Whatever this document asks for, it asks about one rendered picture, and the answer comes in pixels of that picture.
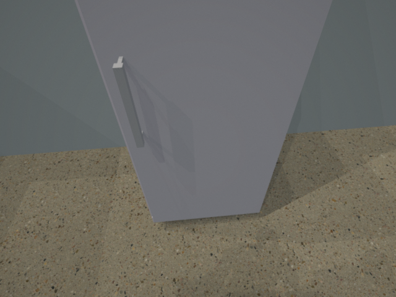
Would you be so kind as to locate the handle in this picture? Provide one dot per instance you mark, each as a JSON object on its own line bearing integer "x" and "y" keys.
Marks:
{"x": 126, "y": 95}

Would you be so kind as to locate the fridge door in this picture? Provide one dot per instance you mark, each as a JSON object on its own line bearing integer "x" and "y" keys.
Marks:
{"x": 215, "y": 84}

